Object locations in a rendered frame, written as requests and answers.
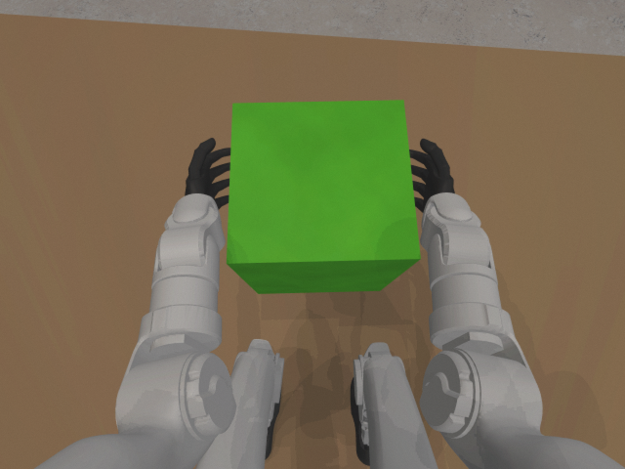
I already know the robot right thigh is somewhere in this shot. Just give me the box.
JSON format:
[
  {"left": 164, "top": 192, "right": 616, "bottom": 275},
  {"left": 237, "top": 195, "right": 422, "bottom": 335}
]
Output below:
[{"left": 354, "top": 351, "right": 438, "bottom": 469}]

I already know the carton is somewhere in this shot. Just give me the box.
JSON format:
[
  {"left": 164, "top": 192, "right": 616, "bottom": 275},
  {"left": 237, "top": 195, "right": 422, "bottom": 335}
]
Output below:
[{"left": 227, "top": 100, "right": 421, "bottom": 294}]

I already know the left robot forearm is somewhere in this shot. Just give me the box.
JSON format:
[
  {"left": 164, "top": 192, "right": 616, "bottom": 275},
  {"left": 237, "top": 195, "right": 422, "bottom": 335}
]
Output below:
[{"left": 115, "top": 193, "right": 226, "bottom": 429}]

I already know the robot right upper arm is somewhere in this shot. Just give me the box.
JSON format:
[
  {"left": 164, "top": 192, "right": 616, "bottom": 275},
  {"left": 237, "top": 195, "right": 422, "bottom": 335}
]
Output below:
[{"left": 419, "top": 348, "right": 625, "bottom": 469}]

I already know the robot right hand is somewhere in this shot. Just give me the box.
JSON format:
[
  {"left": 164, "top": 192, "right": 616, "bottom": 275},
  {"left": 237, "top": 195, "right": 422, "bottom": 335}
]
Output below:
[{"left": 409, "top": 139, "right": 455, "bottom": 213}]

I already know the right robot forearm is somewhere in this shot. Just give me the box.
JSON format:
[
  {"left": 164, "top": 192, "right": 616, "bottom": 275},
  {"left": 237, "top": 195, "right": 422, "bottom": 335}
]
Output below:
[{"left": 420, "top": 192, "right": 543, "bottom": 421}]

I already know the right robot foot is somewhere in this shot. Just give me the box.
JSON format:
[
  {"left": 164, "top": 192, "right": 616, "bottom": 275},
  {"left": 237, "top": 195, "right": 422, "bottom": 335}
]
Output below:
[{"left": 351, "top": 379, "right": 370, "bottom": 466}]

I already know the robot left hand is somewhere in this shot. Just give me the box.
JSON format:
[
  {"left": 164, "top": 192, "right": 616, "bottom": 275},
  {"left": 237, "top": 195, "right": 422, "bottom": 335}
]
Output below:
[{"left": 185, "top": 138, "right": 230, "bottom": 209}]

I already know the robot left upper arm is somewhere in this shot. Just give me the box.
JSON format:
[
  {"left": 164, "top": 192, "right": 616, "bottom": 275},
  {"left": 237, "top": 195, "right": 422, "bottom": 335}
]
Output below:
[{"left": 34, "top": 350, "right": 236, "bottom": 469}]

